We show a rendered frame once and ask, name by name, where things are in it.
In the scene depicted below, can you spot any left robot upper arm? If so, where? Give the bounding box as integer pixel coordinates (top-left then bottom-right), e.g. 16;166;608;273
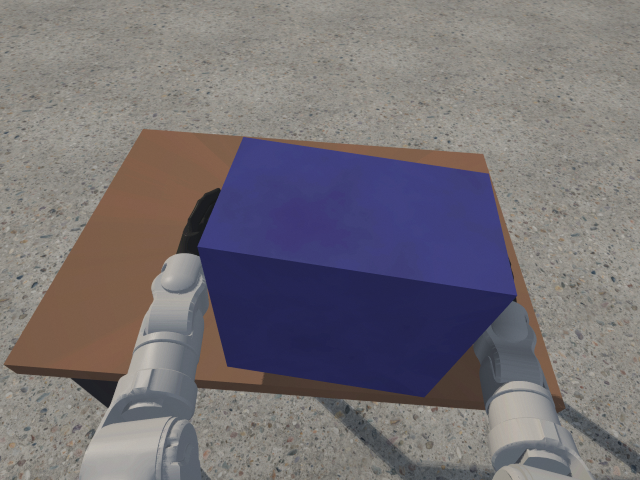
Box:
81;416;201;480

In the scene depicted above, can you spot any left robot hand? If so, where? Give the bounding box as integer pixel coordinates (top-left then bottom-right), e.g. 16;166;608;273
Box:
176;188;221;257

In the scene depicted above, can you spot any carton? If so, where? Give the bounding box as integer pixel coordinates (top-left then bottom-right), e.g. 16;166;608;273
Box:
197;137;517;397

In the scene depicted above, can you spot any table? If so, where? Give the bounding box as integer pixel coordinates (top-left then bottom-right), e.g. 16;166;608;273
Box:
3;129;566;413

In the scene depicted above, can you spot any robot right forearm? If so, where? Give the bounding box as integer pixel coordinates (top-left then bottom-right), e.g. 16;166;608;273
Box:
473;301;595;480

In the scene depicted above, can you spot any robot left forearm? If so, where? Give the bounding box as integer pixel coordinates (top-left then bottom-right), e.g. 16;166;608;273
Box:
79;253;209;480

